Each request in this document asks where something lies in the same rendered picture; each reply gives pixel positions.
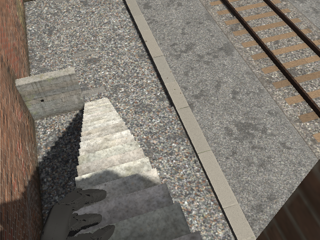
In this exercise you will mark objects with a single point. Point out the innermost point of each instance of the robot left hand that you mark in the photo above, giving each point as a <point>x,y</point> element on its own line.
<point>62,224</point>

